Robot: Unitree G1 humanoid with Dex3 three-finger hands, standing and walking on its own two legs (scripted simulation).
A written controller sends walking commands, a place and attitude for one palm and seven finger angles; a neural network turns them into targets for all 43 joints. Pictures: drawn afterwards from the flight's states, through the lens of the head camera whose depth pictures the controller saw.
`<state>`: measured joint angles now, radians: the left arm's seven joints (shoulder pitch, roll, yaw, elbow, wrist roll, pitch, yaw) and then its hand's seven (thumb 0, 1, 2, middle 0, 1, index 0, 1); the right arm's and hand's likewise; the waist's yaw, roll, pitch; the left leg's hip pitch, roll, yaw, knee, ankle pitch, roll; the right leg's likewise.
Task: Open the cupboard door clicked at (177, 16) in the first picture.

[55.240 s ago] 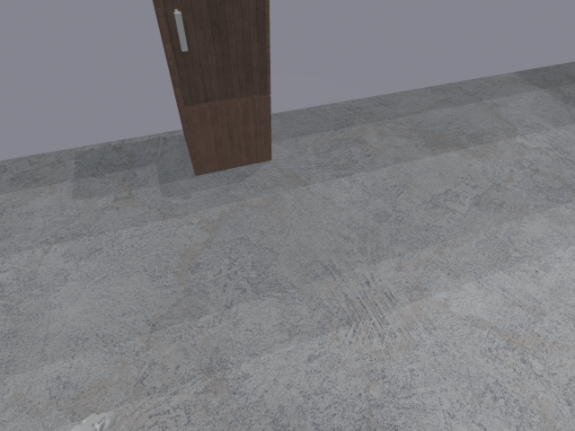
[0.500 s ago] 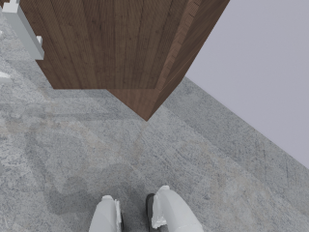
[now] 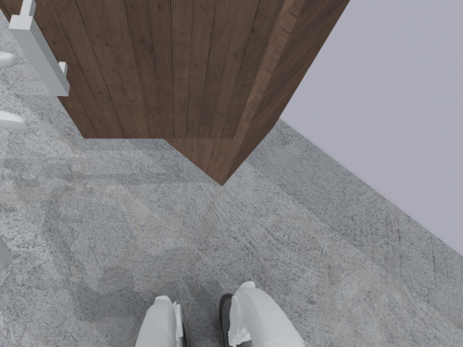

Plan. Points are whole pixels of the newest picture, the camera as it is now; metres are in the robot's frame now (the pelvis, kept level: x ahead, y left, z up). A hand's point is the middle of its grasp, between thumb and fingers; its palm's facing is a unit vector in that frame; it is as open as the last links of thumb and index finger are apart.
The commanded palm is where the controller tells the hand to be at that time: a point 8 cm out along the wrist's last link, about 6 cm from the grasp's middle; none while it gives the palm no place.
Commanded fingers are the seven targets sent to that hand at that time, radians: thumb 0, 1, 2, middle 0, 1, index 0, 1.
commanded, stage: slide the fingers in behind the handle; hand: left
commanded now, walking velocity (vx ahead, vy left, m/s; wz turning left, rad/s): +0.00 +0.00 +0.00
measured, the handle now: (46, 50) +0.56 +0.25 +0.06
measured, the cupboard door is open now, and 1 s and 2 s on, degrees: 43 43 44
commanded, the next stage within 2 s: close the thumb around the handle in 1.60 s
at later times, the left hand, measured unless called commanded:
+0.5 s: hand (22, 80) +0.51 +0.27 +0.06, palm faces +0.01 -1.00 +0.00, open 14.0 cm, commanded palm +0.49 +0.30 +0.06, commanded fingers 0.00 -0.50 0.30 -0.30 -1.20 -0.30 -1.20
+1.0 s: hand (43, 86) +0.50 +0.24 +0.06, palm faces -0.01 -1.00 +0.00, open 14.0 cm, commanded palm +0.49 +0.27 +0.06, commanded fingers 0.00 -0.50 0.30 -0.30 -1.20 -0.30 -1.20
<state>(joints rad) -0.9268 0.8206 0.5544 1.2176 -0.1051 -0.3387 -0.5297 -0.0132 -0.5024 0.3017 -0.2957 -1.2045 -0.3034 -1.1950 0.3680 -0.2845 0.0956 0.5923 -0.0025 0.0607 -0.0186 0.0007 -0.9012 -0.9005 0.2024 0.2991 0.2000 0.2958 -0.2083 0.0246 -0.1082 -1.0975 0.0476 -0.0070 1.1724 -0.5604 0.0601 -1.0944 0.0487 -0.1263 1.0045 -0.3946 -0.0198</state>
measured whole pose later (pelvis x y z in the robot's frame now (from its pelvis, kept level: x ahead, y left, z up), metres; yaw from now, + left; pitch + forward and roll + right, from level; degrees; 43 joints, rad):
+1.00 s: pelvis +0.00 +0.00 +0.00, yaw +1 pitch +26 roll -5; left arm -0.89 0.63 0.45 1.15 -0.12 -0.38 -0.41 -0.01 -0.50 0.30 -0.29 -1.20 -0.30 -1.20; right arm 0.37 -0.27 0.07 0.62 -0.01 0.04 -0.01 0.00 -0.90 -0.90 0.20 0.30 0.20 0.30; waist -0.19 0.03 -0.12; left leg -1.06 0.03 0.00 1.15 -0.55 0.06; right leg -1.07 0.04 -0.11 1.00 -0.40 -0.02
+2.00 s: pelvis +0.01 -0.01 +0.01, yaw +1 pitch +25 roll -5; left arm -0.83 0.55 0.41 1.12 -0.13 -0.41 -0.31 -0.01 -0.11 0.47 -0.27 -1.21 -0.29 -1.24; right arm 0.38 -0.26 0.05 0.64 -0.01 0.04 0.01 0.00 -0.90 -0.90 0.20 0.30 0.20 0.30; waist -0.17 0.03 -0.13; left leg -1.00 0.03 0.01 1.11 -0.55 0.05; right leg -1.02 0.04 -0.10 0.99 -0.40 -0.03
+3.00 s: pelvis +0.03 -0.01 +0.03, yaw +0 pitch +22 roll -3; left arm -0.31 0.37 0.33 0.63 -0.23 -0.38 -0.32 0.00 0.69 0.72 -0.29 -1.30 -0.31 -1.33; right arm 0.36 -0.25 0.02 0.55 0.02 0.05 0.03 0.01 -0.90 -0.90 0.20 0.30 0.20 0.30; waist -0.12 0.03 -0.18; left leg -0.84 0.03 0.05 1.00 -0.54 0.05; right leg -0.89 0.05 -0.05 0.91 -0.40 -0.02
